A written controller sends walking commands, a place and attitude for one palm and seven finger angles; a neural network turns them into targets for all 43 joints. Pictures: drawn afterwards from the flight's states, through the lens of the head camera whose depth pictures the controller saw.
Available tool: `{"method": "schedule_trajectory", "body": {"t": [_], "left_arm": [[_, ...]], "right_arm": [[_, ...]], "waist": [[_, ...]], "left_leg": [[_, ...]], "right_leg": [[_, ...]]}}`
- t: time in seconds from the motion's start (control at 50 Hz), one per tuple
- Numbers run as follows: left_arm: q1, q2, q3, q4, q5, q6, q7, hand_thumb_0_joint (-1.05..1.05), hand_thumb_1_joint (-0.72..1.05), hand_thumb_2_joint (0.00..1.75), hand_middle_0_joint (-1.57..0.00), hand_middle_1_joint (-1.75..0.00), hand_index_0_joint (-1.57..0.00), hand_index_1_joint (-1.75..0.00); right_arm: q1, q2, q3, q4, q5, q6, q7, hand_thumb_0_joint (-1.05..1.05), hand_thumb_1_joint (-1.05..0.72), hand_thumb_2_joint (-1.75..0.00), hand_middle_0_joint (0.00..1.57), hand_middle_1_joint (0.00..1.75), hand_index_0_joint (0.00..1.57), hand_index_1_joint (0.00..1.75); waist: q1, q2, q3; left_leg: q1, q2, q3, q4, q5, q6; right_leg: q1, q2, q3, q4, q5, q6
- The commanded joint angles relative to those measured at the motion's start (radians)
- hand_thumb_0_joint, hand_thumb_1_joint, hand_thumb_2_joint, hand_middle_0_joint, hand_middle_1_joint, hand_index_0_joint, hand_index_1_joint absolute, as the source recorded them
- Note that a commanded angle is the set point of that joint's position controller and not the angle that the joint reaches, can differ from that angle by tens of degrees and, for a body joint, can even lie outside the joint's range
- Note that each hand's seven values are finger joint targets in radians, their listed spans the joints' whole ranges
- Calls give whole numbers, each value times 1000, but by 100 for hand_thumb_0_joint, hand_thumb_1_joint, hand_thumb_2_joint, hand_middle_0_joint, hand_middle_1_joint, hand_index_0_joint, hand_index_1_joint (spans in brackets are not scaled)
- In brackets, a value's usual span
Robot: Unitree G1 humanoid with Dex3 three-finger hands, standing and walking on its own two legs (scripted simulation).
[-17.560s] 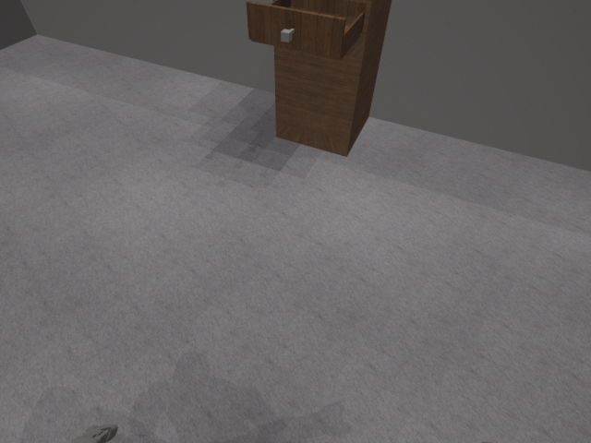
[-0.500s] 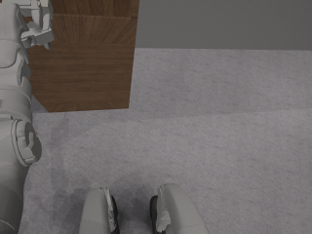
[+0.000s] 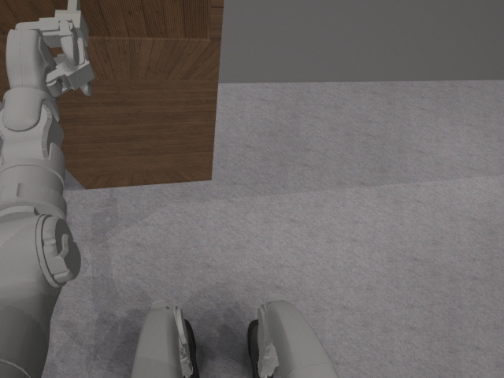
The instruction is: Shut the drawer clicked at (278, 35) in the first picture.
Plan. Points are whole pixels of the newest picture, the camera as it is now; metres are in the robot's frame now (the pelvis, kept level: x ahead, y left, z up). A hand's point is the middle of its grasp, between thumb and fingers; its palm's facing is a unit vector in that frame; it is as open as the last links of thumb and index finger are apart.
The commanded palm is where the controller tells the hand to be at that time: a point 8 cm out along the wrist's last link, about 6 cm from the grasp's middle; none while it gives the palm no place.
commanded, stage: pull the fist back off the drawer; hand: left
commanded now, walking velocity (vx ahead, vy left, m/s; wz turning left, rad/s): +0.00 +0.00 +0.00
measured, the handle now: (73, 18) +0.63 +0.20 +0.07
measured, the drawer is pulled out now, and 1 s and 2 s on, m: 0.00 0.00 0.00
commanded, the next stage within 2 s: draw the hand back to the body in 0.18 s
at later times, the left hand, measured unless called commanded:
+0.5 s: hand (80, 85) +0.50 +0.17 +0.10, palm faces +0.03 -1.00 -0.06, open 3.3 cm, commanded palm +0.45 +0.23 +0.12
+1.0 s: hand out of the picture +0.35 +0.20 +0.19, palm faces +0.25 -0.93 -0.27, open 3.3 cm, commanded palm +0.30 +0.25 +0.21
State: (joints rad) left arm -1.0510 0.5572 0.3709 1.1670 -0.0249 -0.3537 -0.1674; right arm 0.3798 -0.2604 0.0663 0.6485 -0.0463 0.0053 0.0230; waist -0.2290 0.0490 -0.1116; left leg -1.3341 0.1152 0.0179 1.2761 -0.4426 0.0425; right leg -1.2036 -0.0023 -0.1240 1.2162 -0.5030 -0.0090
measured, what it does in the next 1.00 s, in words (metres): rises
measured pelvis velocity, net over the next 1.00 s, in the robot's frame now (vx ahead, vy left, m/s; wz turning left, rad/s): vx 0.07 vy -0.02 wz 0.06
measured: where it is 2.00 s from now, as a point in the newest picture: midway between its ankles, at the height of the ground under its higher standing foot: (225, 368)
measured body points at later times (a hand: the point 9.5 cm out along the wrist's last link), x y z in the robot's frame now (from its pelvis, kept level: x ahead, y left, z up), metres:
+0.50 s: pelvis +0.06 -0.01 +0.05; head +0.18 +0.00 +0.48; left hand +0.49 +0.23 +0.11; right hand +0.11 -0.27 -0.07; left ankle +0.07 +0.10 -0.61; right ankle +0.03 -0.13 -0.61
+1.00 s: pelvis +0.07 -0.02 +0.11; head +0.08 -0.04 +0.56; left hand +0.33 +0.25 +0.21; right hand +0.27 -0.24 +0.03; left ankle +0.07 +0.10 -0.61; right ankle +0.03 -0.13 -0.61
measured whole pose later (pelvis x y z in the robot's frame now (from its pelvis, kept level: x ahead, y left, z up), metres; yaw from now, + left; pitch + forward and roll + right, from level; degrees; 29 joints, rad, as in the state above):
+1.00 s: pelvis +0.07 -0.02 +0.11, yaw +3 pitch +3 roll +0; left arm 0.05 0.30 0.12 0.14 -0.09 -0.09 0.06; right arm 0.16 -0.25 0.04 0.55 0.04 0.04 -0.09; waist 0.01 0.05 -0.04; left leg -0.35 0.05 0.08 0.59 -0.29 0.00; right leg -0.27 -0.01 -0.08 0.59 -0.37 -0.02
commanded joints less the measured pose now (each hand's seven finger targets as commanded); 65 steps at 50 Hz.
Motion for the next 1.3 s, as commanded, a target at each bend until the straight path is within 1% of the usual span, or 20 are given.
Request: {"method": "schedule_trajectory", "body": {"t": [0.0,0.1,0.26,0.34,0.4,0.44,0.62,0.66,0.76,0.78,0.8,0.82,0.84,0.88,0.9,0.92,0.94,1.0,1.06,1.28], "left_arm": [[-361,177,32,-313,-33,-86,14,0,90,90,-140,-160,-140,-160],[-264,123,21,-300,-48,-92,25,0,90,90,-140,-160,-140,-160],[-186,77,6,-295,-49,-157,21,0,90,90,-140,-160,-140,-160],[36,70,14,-530,-89,-136,-1,0,90,90,-140,-160,-140,-160],[175,14,-25,-653,-133,-78,-5,0,90,90,-140,-160,-140,-160],[251,26,-11,-712,-156,-54,1,0,90,90,-140,-160,-140,-160],[503,-107,-129,-905,-212,-37,-44,0,90,90,-140,-160,-140,-160],[575,-103,-124,-938,-225,-14,-60,0,90,90,-140,-160,-140,-160],[700,-67,-76,-1046,-258,30,-70,0,90,90,-140,-160,-140,-160],[730,10,-102,-1126,-123,72,53,0,90,90,-140,-160,-140,-160],[764,-60,-139,-1156,-111,106,118,0,90,90,-140,-160,-140,-160],[771,-73,-166,-1187,-94,135,158,0,90,90,-140,-160,-140,-160],[819,-74,-156,-1189,-84,161,191,0,90,90,-140,-160,-140,-160],[810,-66,-154,-1229,-75,191,236,0,90,90,-140,-160,-140,-160],[816,-53,-140,-1252,-67,197,254,0,90,90,-140,-160,-140,-160],[828,-43,-137,-1271,-62,203,262,0,90,90,-140,-160,-140,-160],[862,-87,-168,-1296,-58,212,267,0,90,90,-140,-160,-140,-160],[956,-96,-166,-1376,-45,237,281,0,90,90,-140,-160,-140,-160],[1041,-98,-153,-1432,-47,254,278,0,90,90,-140,-160,-140,-160],[1332,-70,-51,-1715,-52,243,278,0,90,90,-140,-160,-140,-160]], "right_arm": [[177,-201,-92,-50,11,11,-1,0,-90,-90,20,30,20,30],[166,-190,-100,-54,20,37,1,0,-90,-90,20,30,20,30],[157,-176,-112,-49,21,59,4,0,-90,-90,20,30,20,30],[120,-164,-121,-120,46,75,10,0,-90,-90,20,30,20,30],[84,-153,-121,-153,70,80,4,0,-90,-90,20,30,20,30],[70,-154,-119,-160,78,76,-10,0,-90,-90,20,30,20,30],[-32,-137,-113,-179,99,19,-32,0,-90,-90,20,30,20,30],[-60,-137,-110,-190,100,7,-35,0,-90,-90,20,30,20,30],[-134,-136,-97,-232,107,-22,-48,0,-90,-90,20,30,20,30],[-228,-113,-98,-248,104,1,-72,0,-90,-90,20,30,20,30],[-233,-102,-90,-263,100,5,-87,0,-90,-90,20,30,20,30],[-247,-104,-86,-258,99,5,-97,0,-90,-90,20,30,20,30],[-250,-101,-84,-248,98,8,-105,0,-90,-90,20,30,20,30],[-292,-99,-74,-251,100,9,-115,0,-90,-90,20,30,20,30],[-300,-102,-70,-243,96,5,-126,0,-90,-90,20,30,20,30],[-305,-105,-68,-234,91,-1,-132,0,-90,-90,20,30,20,30],[-305,-93,-65,-231,90,-9,-132,0,-90,-90,20,30,20,30],[-310,-89,-59,-225,79,-27,-124,0,-90,-90,20,30,20,30],[-325,-91,-59,-221,72,-34,-118,0,-90,-90,20,30,20,30],[-351,-72,-66,-222,52,-72,-102,0,-90,-90,20,30,20,30]], "waist": [[26,192,-607],[26,89,-509],[40,91,-507],[123,134,-662],[127,66,-585],[131,5,-546],[132,36,-344],[150,49,-332],[181,-26,-266],[242,-16,-273],[212,-18,-219],[218,-10,-189],[220,-19,-169],[222,-25,-77],[224,-60,-78],[228,-78,-82],[229,-32,-97],[246,3,-105],[254,-53,-54],[279,-2,22]], "left_leg": [[696,-53,-125,-176,236,-19],[635,-59,-93,-188,239,-12],[677,-70,-71,-173,380,-14],[823,-79,-51,-232,521,-19],[817,-86,-30,-286,508,-11],[787,-91,-15,-318,489,-3],[919,-94,-3,-435,466,-2],[945,-97,-4,-461,462,-4],[954,-104,-5,-526,403,-1],[1017,-111,23,-586,373,-5],[1043,-107,24,-622,345,-5],[1058,-108,24,-648,338,-3],[1080,-101,27,-666,346,-3],[1080,-101,14,-741,206,-6],[1116,-102,18,-746,254,3],[1145,-103,21,-756,296,6],[1186,-102,25,-768,346,5],[1276,-102,24,-808,457,1],[1294,-100,26,-848,457,1],[1349,-103,35,-888,492,-2]], "right_leg": [[141,60,50,-190,169,-20],[204,62,60,-220,199,-10],[249,58,71,-207,340,-11],[430,58,77,-239,487,-14],[540,62,77,-303,548,-4],[625,58,86,-332,601,3],[682,49,76,-446,582,2],[710,43,73,-466,584,2],[787,36,69,-513,561,2],[822,6,116,-592,507,-8],[821,2,112,-627,477,-4],[847,1,113,-651,470,-4],[871,-1,105,-663,475,-4],[875,-3,106,-736,278,-7],[894,-2,111,-759,339,-6],[920,0,112,-776,388,-3],[954,-5,107,-767,449,-4],[1011,-1,93,-792,552,-6],[1040,2,90,-835,547,-1],[1095,0,93,-905,564,1]]}}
